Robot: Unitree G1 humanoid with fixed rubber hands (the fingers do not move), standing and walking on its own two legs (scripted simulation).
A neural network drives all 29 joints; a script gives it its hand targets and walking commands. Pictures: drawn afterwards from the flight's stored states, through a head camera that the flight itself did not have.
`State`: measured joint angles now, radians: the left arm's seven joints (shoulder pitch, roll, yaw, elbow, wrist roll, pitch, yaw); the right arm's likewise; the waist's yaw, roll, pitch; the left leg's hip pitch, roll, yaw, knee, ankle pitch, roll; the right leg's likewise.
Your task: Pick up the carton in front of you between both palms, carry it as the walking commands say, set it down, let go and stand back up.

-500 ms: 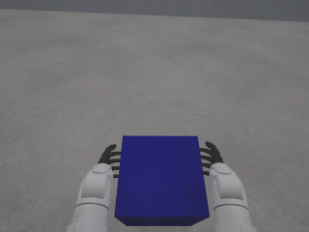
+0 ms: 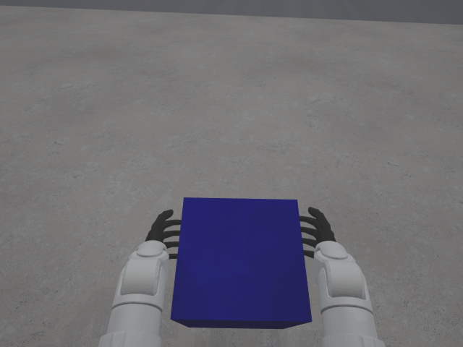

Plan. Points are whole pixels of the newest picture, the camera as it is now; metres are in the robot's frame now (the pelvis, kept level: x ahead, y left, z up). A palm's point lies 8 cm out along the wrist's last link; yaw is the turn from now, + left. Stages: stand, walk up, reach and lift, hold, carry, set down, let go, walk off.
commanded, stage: carry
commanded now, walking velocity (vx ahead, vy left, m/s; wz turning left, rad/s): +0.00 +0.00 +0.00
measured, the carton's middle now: (238, 269) +0.31 +0.00 -0.06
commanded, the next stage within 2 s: hold in 0.30 s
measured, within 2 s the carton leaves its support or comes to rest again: neither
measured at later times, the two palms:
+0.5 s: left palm (162, 251) +0.28 +0.13 +0.05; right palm (337, 259) +0.27 -0.17 +0.05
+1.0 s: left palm (176, 255) +0.34 +0.13 -0.07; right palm (316, 269) +0.31 -0.16 -0.05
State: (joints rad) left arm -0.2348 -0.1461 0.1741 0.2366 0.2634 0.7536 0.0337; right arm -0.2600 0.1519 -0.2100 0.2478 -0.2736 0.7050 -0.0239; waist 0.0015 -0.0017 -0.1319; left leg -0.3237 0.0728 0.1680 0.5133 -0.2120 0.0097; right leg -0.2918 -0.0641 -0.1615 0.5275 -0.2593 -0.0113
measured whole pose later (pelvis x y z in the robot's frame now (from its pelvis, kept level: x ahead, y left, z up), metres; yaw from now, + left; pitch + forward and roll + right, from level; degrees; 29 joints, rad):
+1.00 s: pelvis -0.03 +0.01 -0.02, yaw -7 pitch +9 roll +0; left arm -0.57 -0.16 0.50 0.61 0.46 0.34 -0.03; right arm -0.57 0.26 -0.53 0.55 -0.45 0.31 -0.04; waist 0.01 -0.02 0.09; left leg -0.62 -0.04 -0.04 0.73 -0.27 0.01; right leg -0.62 0.04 0.05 0.73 -0.27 0.00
